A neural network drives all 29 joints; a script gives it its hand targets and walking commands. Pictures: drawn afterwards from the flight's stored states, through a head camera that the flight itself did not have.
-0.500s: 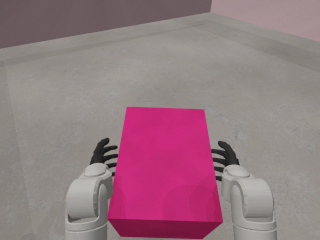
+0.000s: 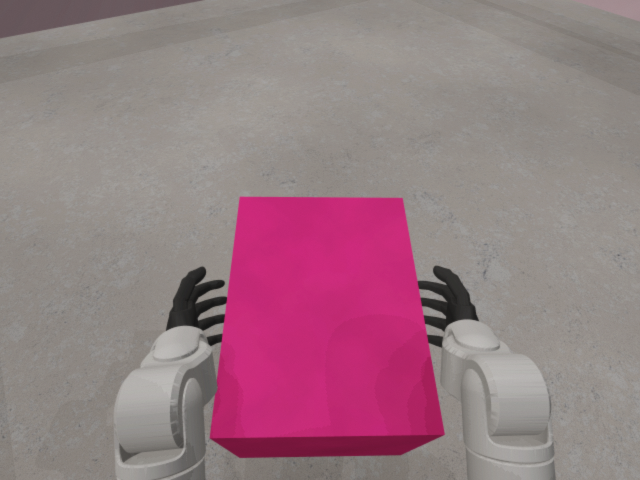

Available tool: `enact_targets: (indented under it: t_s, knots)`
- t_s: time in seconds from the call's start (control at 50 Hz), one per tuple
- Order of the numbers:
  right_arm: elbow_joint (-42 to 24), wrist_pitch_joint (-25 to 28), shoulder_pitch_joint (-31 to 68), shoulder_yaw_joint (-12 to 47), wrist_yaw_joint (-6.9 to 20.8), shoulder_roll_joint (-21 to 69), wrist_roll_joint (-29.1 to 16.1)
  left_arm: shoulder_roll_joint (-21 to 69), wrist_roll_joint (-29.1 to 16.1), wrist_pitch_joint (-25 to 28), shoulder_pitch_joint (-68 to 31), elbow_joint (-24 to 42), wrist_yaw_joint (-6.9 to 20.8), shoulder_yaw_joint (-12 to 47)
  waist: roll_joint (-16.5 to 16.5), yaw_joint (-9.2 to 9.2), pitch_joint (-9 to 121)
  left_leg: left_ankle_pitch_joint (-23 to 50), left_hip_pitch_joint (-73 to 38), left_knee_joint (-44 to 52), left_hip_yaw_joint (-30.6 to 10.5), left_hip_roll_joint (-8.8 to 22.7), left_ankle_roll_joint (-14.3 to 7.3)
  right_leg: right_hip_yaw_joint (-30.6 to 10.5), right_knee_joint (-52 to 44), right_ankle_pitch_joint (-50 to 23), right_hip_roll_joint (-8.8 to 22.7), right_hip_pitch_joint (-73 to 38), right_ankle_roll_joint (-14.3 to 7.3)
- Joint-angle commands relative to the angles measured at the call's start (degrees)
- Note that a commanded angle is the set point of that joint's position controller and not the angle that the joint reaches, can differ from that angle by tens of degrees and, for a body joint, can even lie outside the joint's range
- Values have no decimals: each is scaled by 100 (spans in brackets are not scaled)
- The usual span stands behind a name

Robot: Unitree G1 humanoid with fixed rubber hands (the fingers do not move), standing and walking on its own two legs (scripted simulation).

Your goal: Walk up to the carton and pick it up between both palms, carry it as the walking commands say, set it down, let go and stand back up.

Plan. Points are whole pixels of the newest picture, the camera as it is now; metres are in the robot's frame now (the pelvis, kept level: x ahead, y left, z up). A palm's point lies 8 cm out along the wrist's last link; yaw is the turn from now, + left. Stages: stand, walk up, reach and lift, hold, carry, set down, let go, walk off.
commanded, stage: carry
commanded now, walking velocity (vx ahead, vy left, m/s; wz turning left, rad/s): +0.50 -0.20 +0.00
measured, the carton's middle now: (321, 327) +0.32 +0.02 +0.02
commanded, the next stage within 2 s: none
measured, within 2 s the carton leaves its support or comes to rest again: neither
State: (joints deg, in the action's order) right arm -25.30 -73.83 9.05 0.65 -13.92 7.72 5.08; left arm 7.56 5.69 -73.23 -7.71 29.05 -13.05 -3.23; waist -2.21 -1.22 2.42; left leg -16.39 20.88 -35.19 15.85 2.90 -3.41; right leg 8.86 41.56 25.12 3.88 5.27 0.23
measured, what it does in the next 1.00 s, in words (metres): walks ahead: right foot, then left foot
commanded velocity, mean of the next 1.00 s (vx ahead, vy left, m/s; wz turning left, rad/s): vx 0.50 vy -0.20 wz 0.00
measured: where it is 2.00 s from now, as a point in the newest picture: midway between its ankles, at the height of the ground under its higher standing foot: (370, 210)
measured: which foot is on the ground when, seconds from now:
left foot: down 0.00-0.34, up 0.36-0.70, down 0.72-1.00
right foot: up 0.00-0.28, down 0.30-0.76, up 0.78-1.00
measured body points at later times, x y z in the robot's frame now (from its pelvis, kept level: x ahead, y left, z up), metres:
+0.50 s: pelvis +0.34 -0.09 +0.01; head +0.37 -0.08 +0.46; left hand +0.60 +0.09 +0.09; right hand +0.63 -0.20 +0.08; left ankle +0.27 +0.02 -0.65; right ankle +0.36 -0.16 -0.72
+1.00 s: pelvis +0.69 -0.09 +0.03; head +0.72 -0.07 +0.47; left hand +0.97 +0.06 +0.11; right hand +0.96 -0.23 +0.11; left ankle +0.60 +0.01 -0.72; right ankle +0.76 -0.25 -0.67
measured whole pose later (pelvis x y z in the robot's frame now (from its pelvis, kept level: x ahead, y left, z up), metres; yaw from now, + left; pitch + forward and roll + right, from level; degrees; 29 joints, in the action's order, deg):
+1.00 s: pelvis +0.69 -0.09 +0.03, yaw +1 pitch +4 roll -2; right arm -28.6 -72.2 6.5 -0.2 -13.1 7.5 3.5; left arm 7.6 5.9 -71.9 -7.8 30.0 -13.1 -2.1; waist -0.8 1.9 0.3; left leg -16.6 3.7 -17.5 15.7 6.6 1.0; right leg 5.3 45.7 11.4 5.1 32.4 -0.7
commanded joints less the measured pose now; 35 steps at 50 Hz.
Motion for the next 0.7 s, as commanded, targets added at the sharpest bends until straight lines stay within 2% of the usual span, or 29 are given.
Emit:
enact_targets:
  t_s: [0.0, 0.02, 0.04, 0.06, 0.08, 0.12, 0.18, 0.2, 0.24, 0.26, 0.28, 0.3, 0.32, 0.34, 0.36, 0.38, 0.4, 0.42, 0.44, 0.5, 0.52, 0.56, 0.6, 0.64, 0.68]
  knots:
    - [-766, 330, 2094, 2925, 1349, 5326, -2040, 5479, -2378, 88, -2357, 565, 1601, 3523, 1155, 328, 1938, 2588, -4043, 1719, -3745, 2331, -1035, -744, 3395, 312, -234, 3283, 22]
    - [-765, 363, 2046, 2884, 1369, 5416, -1988, 5621, -2410, 108, -2248, 448, 1620, 3537, 747, 330, 1716, 2837, -3715, 1665, -3205, 2276, -895, -963, 3290, 53, 58, 3319, -30]
    - [-776, 392, 2133, 2967, 1401, 5597, -2026, 5760, -2352, 150, -2203, 395, 1635, 3487, 451, 304, 1402, 2761, -3410, 1716, -2761, 2145, -643, -994, 2886, -241, 245, 3406, -72]
    - [-780, 412, 2132, 3058, 1446, 5678, -2071, 5812, -2275, 195, -2081, 359, 1637, 3418, 443, 279, 1272, 2597, -3328, 1751, -2309, 1950, -399, -916, 2312, -409, 352, 3472, -86]
    - [-947, 474, 2232, 3136, 1478, 5747, -2168, 5892, -2279, 272, -2098, 463, 1617, 3432, 645, 271, 1192, 2761, -3396, 1751, -2013, 1811, -265, -709, 1757, -358, 301, 3527, -102]
    - [-1089, 521, 2312, 3177, 1506, 5696, -2276, 5899, -2220, 353, -2079, 527, 1536, 3441, 850, 307, 1088, 3142, -3333, 1890, -1717, 1767, -256, -336, 1000, -413, 133, 3487, -115]
    - [-1131, 486, 2180, 3150, 1513, 5513, -2300, 5776, -2156, 351, -1879, 531, 1423, 3473, 1119, 299, 1015, 3195, -2879, 1961, -940, 1468, -49, 103, -447, -1080, -73, 2780, -132]
    - [-1145, 461, 2118, 3136, 1516, 5438, -2293, 5731, -2150, 329, -1831, 566, 1394, 3488, 1255, 264, 1030, 3502, -2662, 1818, -629, 1322, 72, 280, -917, -1230, -221, 2332, -179]
    - [-1119, 386, 1922, 3074, 1510, 5204, -2239, 5587, -2112, 261, -1793, 583, 1353, 3472, 1578, 231, 1252, 4237, -2383, 1249, -372, 1274, 269, 600, -1283, -1689, -512, 1403, -357]
    - [-1109, 338, 1850, 3061, 1510, 5088, -2210, 5521, -2059, 226, -1719, 508, 1338, 3408, 1388, 154, 1470, 4199, -2101, 566, -201, 1179, 384, 722, -1570, -1966, -602, 633, -457]
    - [-1098, 294, 1827, 3040, 1517, 4998, -2159, 5457, -2015, 192, -1577, 398, 1319, 3325, 1099, 51, 1834, 3736, -1591, -364, -110, 946, 501, 821, -1570, -1791, -665, -434, -534]
    - [-1047, 251, 1900, 3000, 1522, 4917, -2120, 5382, -1969, 162, -1465, 335, 1321, 3246, 826, -143, 2079, 2702, -603, -1563, -143, 703, 587, 290, -1477, -1272, -208, -1466, -676]
    - [-1093, 198, 1947, 3151, 1532, 4917, -2123, 5182, -1983, 164, -1632, 338, 1337, 3218, -848, -62, 2015, -385, 957, -3467, -267, -107, 713, -2763, -2509, -548, 1430, -1844, -1299]
    - [-950, 160, 1871, 3152, 1531, 4922, -2091, 5278, -2094, 110, -1617, 199, 1365, 3259, -1183, -24, 2329, -1344, 1685, -4607, -1076, -112, 584, -3899, -2793, -1000, 2179, -2068, -1800]
    - [-835, 175, 1956, 3119, 1547, 5051, -2093, 5487, -2125, 103, -1725, 157, 1393, 3321, -611, -45, 2314, -1169, 1718, -4764, -1621, 203, 501, -3242, -2570, -1657, 2041, -1790, -1765]
    - [-852, 233, 2095, 3177, 1581, 5290, -2155, 5812, -2128, 155, -1698, 172, 1421, 3331, -176, -68, 2045, -811, 1694, -4407, -1754, 403, 533, -2631, -2472, -2545, 1835, -1477, -1603]
    - [-915, 316, 2246, 3205, 1614, 5525, -2206, 6087, -2179, 222, -1811, 295, 1456, 3392, -23, -72, 1873, -579, 1644, -3862, -1736, 635, 567, -2237, -2532, -2462, 1681, -1211, -1468]
    - [-940, 396, 2346, 3228, 1629, 5704, -2223, 6297, -2225, 285, -1944, 327, 1497, 3426, -37, -56, 1804, -436, 1523, -3190, -1662, 768, 587, -1831, -2586, -2307, 1470, -1117, -1284]
    - [-920, 458, 2397, 3212, 1632, 5774, -2197, 6345, -2235, 340, -2051, 347, 1527, 3413, -154, -45, 1706, -368, 1348, -2691, -1504, 727, 584, -1534, -2704, -2152, 1353, -959, -1193]
    - [-936, 589, 2245, 3179, 1553, 5810, -2080, 6142, -2338, 442, -2153, 622, 1578, 3512, -281, -33, 1485, -402, 1221, -1485, -1082, 555, 535, -1212, -3082, -2029, 1389, -721, -1285]
    - [-939, 597, 2117, 3152, 1517, 5747, -2027, 6041, -2360, 435, -2102, 673, 1586, 3530, -278, -19, 1466, -142, 1126, -1115, -943, 499, 500, -1019, -3119, -2131, 1329, -712, -1250]
    - [-953, 567, 1909, 3098, 1458, 5574, -1943, 5832, -2354, 386, -1951, 723, 1587, 3525, -373, 12, 1400, 433, 846, -557, -640, 327, 420, -577, -3052, -2534, 1095, -677, -1058]
    - [-969, 500, 1791, 3086, 1422, 5408, -1902, 5639, -2310, 316, -1842, 741, 1585, 3503, -460, 32, 1288, 740, 615, -200, -392, 162, 373, -306, -2913, -3013, 916, -710, -930]
    - [-998, 409, 1789, 3098, 1397, 5219, -1889, 5423, -2251, 234, -1769, 756, 1563, 3468, -449, 18, 1198, 862, 470, 123, -207, 65, 340, -174, -2676, -3395, 824, -916, -851]
    - [-921, 312, 1749, 3072, 1382, 5040, -1878, 5221, -2179, 150, -1703, 729, 1524, 3439, -320, 54, 1386, 833, -264, 616, 4, -59, 308, 82, -1880, -4248, 682, -1054, -687]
